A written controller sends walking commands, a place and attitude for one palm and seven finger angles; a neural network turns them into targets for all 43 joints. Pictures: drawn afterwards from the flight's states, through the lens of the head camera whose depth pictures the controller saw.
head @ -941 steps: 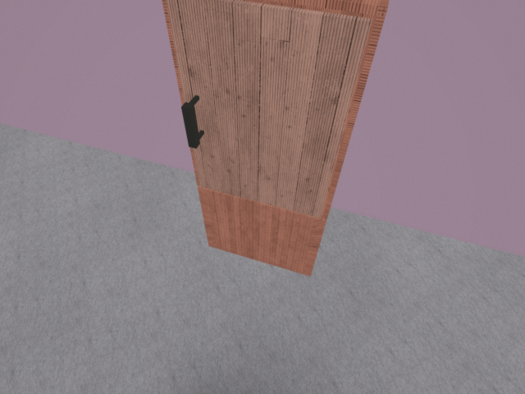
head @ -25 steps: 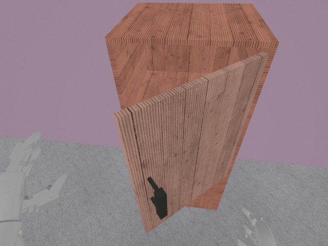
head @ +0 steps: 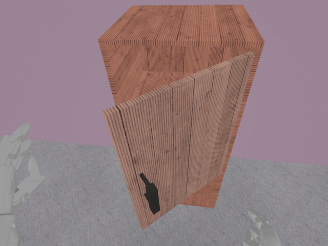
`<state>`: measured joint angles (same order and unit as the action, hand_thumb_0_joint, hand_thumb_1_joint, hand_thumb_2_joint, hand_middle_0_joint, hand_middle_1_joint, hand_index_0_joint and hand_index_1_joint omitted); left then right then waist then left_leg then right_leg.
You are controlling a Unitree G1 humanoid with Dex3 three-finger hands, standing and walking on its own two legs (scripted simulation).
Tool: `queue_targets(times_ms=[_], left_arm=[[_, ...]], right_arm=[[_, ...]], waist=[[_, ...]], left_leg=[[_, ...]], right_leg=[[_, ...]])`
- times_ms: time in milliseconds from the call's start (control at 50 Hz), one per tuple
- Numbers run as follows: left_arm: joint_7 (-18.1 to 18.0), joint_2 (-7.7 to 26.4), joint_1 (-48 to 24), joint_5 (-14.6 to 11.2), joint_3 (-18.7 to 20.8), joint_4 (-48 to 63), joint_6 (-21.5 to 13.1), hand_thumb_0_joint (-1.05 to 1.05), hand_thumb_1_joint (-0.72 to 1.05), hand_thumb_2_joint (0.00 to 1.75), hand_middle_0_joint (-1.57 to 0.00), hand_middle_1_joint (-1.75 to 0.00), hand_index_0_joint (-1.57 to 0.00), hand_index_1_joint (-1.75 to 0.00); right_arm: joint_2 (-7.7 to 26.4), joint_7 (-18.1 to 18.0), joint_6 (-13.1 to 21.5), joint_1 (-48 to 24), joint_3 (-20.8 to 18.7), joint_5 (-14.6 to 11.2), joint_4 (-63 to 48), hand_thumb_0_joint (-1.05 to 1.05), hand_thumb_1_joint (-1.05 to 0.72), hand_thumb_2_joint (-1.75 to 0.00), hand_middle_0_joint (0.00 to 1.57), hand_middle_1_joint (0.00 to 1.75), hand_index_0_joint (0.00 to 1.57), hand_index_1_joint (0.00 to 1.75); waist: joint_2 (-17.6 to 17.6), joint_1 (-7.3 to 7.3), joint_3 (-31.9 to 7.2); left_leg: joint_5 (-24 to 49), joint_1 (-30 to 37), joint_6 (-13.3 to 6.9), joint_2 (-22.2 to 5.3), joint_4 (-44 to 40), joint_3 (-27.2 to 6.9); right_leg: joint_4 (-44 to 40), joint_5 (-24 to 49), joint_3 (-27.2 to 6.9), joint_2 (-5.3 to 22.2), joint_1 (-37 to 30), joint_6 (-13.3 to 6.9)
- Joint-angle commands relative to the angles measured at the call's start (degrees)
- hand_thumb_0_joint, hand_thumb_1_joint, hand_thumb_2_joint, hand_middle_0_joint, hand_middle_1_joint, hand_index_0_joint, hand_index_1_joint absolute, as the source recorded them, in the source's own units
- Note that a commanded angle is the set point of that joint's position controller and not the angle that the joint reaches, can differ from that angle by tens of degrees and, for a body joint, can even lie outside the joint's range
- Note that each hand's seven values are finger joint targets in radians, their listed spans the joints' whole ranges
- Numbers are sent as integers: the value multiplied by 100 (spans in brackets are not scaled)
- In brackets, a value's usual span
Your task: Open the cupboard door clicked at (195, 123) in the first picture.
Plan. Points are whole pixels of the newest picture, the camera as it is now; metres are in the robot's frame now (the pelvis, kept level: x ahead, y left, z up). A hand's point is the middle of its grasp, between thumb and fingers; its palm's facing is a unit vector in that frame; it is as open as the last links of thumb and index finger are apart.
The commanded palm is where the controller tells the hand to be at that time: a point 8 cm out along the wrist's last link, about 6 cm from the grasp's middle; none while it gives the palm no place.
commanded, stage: step back with the hand held close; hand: left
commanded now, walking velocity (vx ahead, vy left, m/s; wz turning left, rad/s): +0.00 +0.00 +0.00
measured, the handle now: (149, 193) +0.28 +0.09 -0.05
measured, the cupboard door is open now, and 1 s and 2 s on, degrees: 42 42 42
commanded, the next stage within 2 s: stop stepping back and stand still in 1.54 s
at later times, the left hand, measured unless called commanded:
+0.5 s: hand (36, 186) +0.17 +0.26 +0.15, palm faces +0.33 -0.79 -0.52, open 7.4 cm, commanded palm +0.11 +0.31 +0.17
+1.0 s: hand out of the picture +0.09 +0.31 +0.15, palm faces +0.45 -0.75 -0.48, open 7.4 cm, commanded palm +0.02 +0.34 +0.17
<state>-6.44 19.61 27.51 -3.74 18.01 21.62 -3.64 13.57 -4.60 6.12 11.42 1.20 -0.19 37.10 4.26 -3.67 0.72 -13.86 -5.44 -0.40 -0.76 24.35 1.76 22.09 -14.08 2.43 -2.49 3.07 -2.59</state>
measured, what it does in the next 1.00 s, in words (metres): shifts its weight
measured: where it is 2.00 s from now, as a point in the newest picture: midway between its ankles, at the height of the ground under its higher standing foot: outside the picture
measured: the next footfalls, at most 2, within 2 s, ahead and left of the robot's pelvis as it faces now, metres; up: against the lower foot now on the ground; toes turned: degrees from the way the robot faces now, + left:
right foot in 1.70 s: -0.29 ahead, +0.00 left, +0.00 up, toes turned -7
left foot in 1.82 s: -0.09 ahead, +0.11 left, +0.00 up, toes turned -5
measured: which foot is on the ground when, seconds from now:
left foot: down 0.00-1.00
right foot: down 0.00-1.00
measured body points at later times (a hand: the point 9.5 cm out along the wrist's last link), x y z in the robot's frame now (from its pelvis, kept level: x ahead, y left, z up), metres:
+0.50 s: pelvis -0.04 +0.01 +0.00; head -0.03 +0.00 +0.45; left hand +0.15 +0.30 +0.18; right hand +0.14 -0.24 -0.08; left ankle +0.00 +0.11 -0.74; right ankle -0.02 -0.09 -0.74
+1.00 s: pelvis -0.11 +0.04 -0.01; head -0.08 +0.05 +0.43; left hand +0.06 +0.34 +0.18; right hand +0.08 -0.18 -0.10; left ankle +0.00 +0.11 -0.74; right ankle -0.13 -0.08 -0.74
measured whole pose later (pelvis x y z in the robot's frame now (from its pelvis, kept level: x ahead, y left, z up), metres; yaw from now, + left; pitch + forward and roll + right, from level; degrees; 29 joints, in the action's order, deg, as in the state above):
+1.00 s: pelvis -0.11 +0.04 -0.01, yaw +1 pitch +1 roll -3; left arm -9.0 22.9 30.7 -1.4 24.8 30.4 -11.9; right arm 11.0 -3.8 5.1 9.1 0.9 0.4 34.9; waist 0.9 -1.8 3.1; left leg -4.8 -25.8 -3.4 0.1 29.2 1.7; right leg 29.8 -17.1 -3.3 -4.9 14.0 -0.7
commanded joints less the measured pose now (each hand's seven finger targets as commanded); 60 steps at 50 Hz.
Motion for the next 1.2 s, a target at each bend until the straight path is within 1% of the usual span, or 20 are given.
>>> queue_targets(times_ms=[0, 60, 80, 100, 140, 200, 340, 400, 640, 740, 800, 860, 880, 940, 960, 980, 1040, 1100, 1140, 1180], left_arm=[[-103, 1044, -552, -21, 715, 1081, -451, 0, 90, 90, -20, -30, -20, -30], [-90, 1077, -517, -22, 746, 964, -467, 0, 90, 90, -20, -30, -20, -30], [-102, 1220, -1122, -7, 748, 1479, -536, 0, 90, 90, -20, -30, -20, -30], [-163, 1876, -1445, 68, 1469, 1550, -757, 0, 90, 90, -20, -30, -20, -30], [-75, 1219, -443, 102, 975, 835, -716, 0, 90, 90, -20, -30, -20, -30], [-75, 1141, -73, 116, 891, 926, -767, 0, 90, 90, -20, -30, -20, -30], [-202, 1518, 191, 100, 1220, 1515, -780, 0, 90, 90, -20, -30, -20, -30], [-255, 1548, 374, 86, 1292, 1626, -782, 0, 90, 90, -20, -30, -20, -30], [-393, 1476, 336, 202, 1229, 1730, -979, 0, 90, 90, -20, -30, -20, -30], [-417, 1453, 140, 376, 1415, 2009, -1081, 0, 90, 90, -20, -30, -20, -30], [-359, 1468, 159, 424, 1508, 2044, -1122, 0, 90, 90, -20, -30, -20, -30], [-308, 1370, 282, 330, 1449, 2014, -1162, 0, 90, 90, -20, -30, -20, -30], [-304, 1315, 300, 246, 1328, 2015, -1167, 0, 90, 90, -20, -30, -20, -30], [-321, 1362, 57, 161, 1158, 2010, -1212, 0, 90, 90, -20, -30, -20, -30], [-321, 1385, 52, 159, 1102, 2031, -1180, 0, 90, 90, -20, -30, -20, -30], [-315, 1442, 103, 140, 1177, 2052, -1125, 0, 90, 90, -20, -30, -20, -30], [-300, 1662, 250, 115, 1490, 2147, -1133, 0, 90, 90, -20, -30, -20, -30], [-266, 1707, 345, 109, 1619, 2132, -1178, 0, 90, 90, -20, -30, -20, -30], [-292, 1687, 476, 89, 1563, 1983, -1204, 0, 90, 90, -20, -30, -20, -30], [-348, 1639, 419, 75, 1416, 1893, -1224, 0, 90, 90, -20, -30, -20, -30]], right_arm=[[544, -47, 366, -900, -238, -1, -931, 0, -90, -90, 20, 30, 20, 30], [562, -50, 385, -906, -258, 12, -894, 0, -90, -90, 20, 30, 20, 30], [566, -42, 416, -979, -241, 3, -918, 0, -90, -90, 20, 30, 20, 30], [668, -59, 299, -808, -235, -52, -1094, 0, -90, -90, 20, 30, 20, 30], [613, -32, 108, -779, -277, 4, -1019, 0, -90, -90, 20, 30, 20, 30], [657, -24, -43, -773, -326, 2, -1096, 0, -90, -90, 20, 30, 20, 30], [643, -93, -248, -769, -395, -44, -1330, 0, -90, -90, 20, 30, 20, 30], [634, -109, -292, -766, -409, -55, -1391, 0, -90, -90, 20, 30, 20, 30], [725, -104, -186, -604, -421, -47, -1385, 0, -90, -90, 20, 30, 20, 30], [780, -134, -13, -627, -418, 4, -1473, 0, -90, -90, 20, 30, 20, 30], [714, -95, 130, -585, -457, 52, -1413, 0, -90, -90, 20, 30, 20, 30], [698, -44, 225, -524, -465, 107, -1277, 0, -90, -90, 20, 30, 20, 30], [626, -21, 235, -478, -441, 91, -1211, 0, -90, -90, 20, 30, 20, 30], [614, -3, 208, -504, -449, 42, -1007, 0, -90, -90, 20, 30, 20, 30], [600, -13, 191, -544, -458, 17, -958, 0, -90, -90, 20, 30, 20, 30], [626, -13, 170, -562, -488, 10, -1017, 0, -90, -90, 20, 30, 20, 30], [640, -16, 124, -792, -471, 28, -1194, 0, -90, -90, 20, 30, 20, 30], [624, 2, 71, -825, -475, 38, -1282, 0, -90, -90, 20, 30, 20, 30], [566, 36, 39, -621, -470, 38, -1196, 0, -90, -90, 20, 30, 20, 30], [487, 59, 18, -473, -476, 15, -1025, 0, -90, -90, 20, 30, 20, 30]], waist=[[-116, -19, -132], [-279, -38, -173], [-2, -9, -293], [-320, 237, 142], [-712, 267, -4], [-262, 282, -442], [-407, 286, -949], [-185, 274, -1035], [-213, 383, -281], [762, 286, -389], [618, 277, -456], [439, 330, -321], [86, 362, -402], [-124, 413, -1163], [-219, 426, -1335], [-191, 412, -1440], [168, 367, -851], [184, 351, -545], [-375, 415, -452], [-983, 489, -609]], left_leg=[[796, 181, -164, -11, -306, -64], [829, 190, -182, -12, -307, -60], [811, 260, -186, 14, -290, -60], [503, -73, -241, -93, -57, -227], [570, -69, -224, -64, 190, -216], [1085, -42, -192, -168, 69, -176], [1766, -226, -156, -298, 15, -225], [1845, -422, -148, -337, -22, -280], [-1031, -1601, -270, -366, -220, -619], [-2669, -3387, -669, -1158, -1557, -1564], [-2701, -3601, -810, -1335, -1504, -1734], [-1943, -2887, -676, -1112, -1154, -1548], [-1096, -2177, -518, -874, -808, -1334], [1169, -454, -195, -504, 85, -619], [1399, -149, -167, -494, 260, -530], [1035, -244, -186, -555, 147, -632], [-819, -1386, -300, -635, -478, -891], [-1634, -1979, -202, -529, -486, -884], [-1096, -1179, 20, -132, 613, -531], [-391, -317, 161, 161, 1841, -283]], right_leg=[[-608, 733, -284, 294, 442, 191], [-642, 769, -299, 302, 392, 193], [-654, 774, -366, 324, 406, 195], [-950, 972, -956, 577, 1072, 225], [-966, 1139, -943, 743, 1156, 261], [-587, 1742, -740, 740, 914, 282], [-99, 2318, -628, 630, 619, 280], [93, 2352, -612, 601, 499, 259], [-352, -535, -828, 556, 1192, 201], [1603, 224, -363, -80, -451, 387], [2148, 15, -447, -192, -588, 388], [1270, -110, -532, -148, 10, 262], [709, 258, -656, -7, 484, 169], [305, 1676, -1077, 388, 1274, 150], [353, 1788, -1061, 396, 1379, 189], [392, 1295, -955, 305, 1277, 208], [370, 37, -951, 87, 1077, 176], [176, -1086, -1065, 125, 1168, 7], [-582, -1627, -1481, 600, 2366, -225], [-952, -923, -1765, 1271, 3191, -471]])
